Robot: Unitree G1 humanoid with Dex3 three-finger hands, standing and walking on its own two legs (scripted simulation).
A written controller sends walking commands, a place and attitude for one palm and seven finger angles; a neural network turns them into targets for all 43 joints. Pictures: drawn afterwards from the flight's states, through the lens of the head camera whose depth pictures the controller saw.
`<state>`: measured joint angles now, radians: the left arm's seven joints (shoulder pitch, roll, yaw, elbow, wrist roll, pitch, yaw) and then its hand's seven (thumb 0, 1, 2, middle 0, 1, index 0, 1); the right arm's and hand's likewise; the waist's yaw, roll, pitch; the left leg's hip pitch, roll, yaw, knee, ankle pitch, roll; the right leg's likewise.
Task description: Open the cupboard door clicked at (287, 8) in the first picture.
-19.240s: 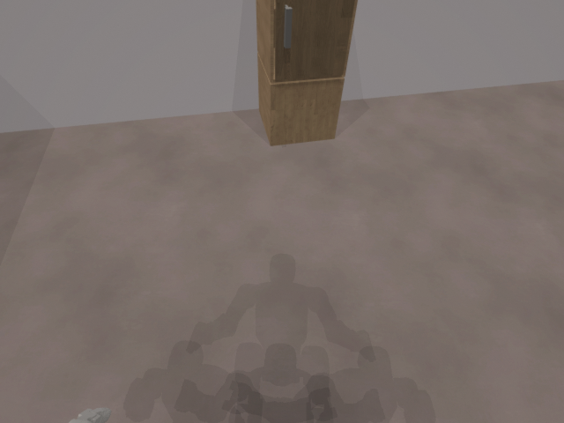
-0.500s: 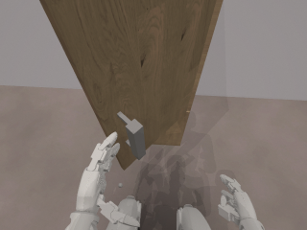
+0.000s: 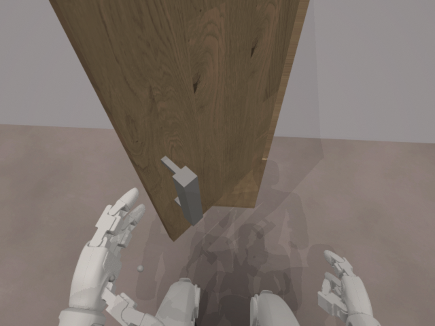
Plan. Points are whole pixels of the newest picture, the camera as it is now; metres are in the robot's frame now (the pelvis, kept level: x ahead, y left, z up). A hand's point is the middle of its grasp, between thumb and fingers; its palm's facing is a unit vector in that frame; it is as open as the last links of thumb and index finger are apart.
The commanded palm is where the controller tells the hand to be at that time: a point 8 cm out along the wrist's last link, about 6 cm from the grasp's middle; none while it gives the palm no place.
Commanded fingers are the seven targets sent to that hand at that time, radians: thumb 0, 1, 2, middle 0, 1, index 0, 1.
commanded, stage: draw the hand back to the body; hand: left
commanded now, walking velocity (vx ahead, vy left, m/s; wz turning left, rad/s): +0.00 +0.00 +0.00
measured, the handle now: (181, 192) +0.34 +0.09 +0.05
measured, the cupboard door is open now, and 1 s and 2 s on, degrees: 49 49 49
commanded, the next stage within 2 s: step back with the hand held close in 1.44 s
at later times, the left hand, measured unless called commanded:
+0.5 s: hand (52, 251) +0.20 +0.21 +0.16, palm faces +0.11 -0.95 -0.29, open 15.4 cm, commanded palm +0.17 +0.26 +0.19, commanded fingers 0.00 -0.05 0.50 -0.17 -0.30 -0.17 -0.30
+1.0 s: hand out of the picture +0.23 +0.29 +0.27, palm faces +0.42 -0.82 -0.39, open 9.8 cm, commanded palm +0.18 +0.33 +0.30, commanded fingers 0.00 0.83 0.87 -0.20 -0.30 -0.20 -0.30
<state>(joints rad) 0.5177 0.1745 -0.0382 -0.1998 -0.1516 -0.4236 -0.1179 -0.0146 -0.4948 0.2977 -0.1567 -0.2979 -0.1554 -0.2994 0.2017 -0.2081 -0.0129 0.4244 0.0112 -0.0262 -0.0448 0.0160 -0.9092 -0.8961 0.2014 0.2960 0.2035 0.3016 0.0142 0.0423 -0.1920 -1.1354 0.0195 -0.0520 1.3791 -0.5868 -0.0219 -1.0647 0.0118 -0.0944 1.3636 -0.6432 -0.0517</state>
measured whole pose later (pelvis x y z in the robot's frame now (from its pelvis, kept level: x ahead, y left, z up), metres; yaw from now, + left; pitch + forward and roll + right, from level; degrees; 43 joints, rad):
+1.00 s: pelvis +0.04 +0.03 +0.13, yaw +0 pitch -2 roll -1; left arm 0.51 0.35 0.28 -0.42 -0.06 -0.01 0.13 0.00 0.50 0.72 -0.20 -0.30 -0.19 -0.30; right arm 0.21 -0.22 0.07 0.57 0.01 -0.09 -0.09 0.02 -0.91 -0.90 0.20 0.30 0.21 0.30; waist 0.06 0.06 -0.04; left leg -0.20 -0.02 0.00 0.54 -0.31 0.03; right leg -0.12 -0.01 -0.04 0.49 -0.32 0.01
